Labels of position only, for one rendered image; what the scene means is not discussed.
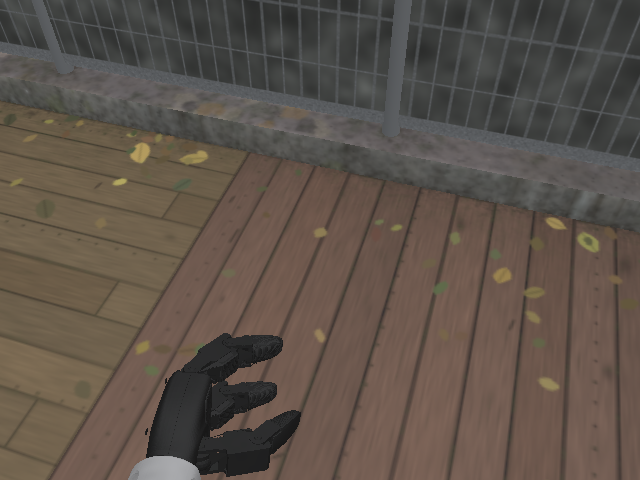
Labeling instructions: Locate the left robot forearm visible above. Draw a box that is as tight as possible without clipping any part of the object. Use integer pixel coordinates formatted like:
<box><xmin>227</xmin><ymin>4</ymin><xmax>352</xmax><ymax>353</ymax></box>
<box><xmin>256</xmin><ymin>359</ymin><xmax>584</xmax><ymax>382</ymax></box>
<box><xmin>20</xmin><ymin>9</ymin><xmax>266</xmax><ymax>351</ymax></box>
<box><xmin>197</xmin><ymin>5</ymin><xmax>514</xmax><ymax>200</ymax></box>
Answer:
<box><xmin>128</xmin><ymin>456</ymin><xmax>201</xmax><ymax>480</ymax></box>

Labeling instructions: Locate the robot left hand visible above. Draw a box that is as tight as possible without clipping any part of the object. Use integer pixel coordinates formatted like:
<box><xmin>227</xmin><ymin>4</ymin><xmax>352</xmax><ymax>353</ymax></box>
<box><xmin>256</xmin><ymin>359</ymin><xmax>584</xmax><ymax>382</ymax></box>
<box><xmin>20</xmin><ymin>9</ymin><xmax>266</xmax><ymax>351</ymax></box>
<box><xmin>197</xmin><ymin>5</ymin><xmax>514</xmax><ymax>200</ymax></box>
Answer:
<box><xmin>145</xmin><ymin>333</ymin><xmax>301</xmax><ymax>477</ymax></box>

